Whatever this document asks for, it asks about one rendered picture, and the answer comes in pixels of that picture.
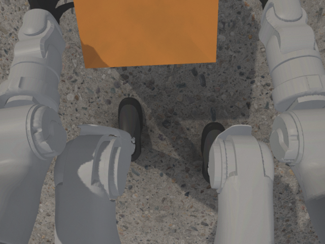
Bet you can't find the robot left upper arm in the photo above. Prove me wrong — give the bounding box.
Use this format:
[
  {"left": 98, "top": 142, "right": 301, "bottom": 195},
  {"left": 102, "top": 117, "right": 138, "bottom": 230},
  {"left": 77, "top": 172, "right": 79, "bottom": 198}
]
[{"left": 0, "top": 104, "right": 67, "bottom": 244}]

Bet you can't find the carton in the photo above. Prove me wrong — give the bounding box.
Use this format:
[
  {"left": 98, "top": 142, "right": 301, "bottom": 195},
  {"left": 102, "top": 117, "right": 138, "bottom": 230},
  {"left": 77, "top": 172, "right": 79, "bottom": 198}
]
[{"left": 73, "top": 0, "right": 218, "bottom": 68}]

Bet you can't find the robot right upper arm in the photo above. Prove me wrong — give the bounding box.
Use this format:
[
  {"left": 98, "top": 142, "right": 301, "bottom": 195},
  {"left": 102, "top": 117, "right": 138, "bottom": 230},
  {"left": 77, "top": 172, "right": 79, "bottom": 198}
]
[{"left": 270, "top": 108, "right": 325, "bottom": 244}]

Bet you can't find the left robot hand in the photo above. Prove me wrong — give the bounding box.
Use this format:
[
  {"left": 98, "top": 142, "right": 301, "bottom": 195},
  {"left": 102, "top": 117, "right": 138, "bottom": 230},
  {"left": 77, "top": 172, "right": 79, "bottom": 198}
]
[{"left": 28, "top": 0, "right": 74, "bottom": 24}]

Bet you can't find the left robot foot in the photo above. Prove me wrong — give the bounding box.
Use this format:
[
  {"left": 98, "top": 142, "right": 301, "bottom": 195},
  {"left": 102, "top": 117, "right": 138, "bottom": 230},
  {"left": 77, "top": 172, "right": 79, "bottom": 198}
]
[{"left": 118, "top": 97, "right": 143, "bottom": 162}]

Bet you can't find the left robot shin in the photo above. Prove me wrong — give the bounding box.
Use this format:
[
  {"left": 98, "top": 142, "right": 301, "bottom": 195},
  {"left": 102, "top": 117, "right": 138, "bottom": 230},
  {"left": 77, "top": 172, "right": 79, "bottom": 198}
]
[{"left": 54, "top": 124, "right": 135, "bottom": 187}]

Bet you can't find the left robot forearm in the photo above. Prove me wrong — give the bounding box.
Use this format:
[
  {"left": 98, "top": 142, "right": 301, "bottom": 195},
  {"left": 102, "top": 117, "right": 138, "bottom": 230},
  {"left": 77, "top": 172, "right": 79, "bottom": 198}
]
[{"left": 0, "top": 9, "right": 66, "bottom": 113}]

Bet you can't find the right robot forearm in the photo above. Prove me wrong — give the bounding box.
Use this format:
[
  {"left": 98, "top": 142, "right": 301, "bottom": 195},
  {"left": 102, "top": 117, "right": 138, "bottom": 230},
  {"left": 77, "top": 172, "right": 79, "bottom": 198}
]
[{"left": 258, "top": 0, "right": 325, "bottom": 112}]

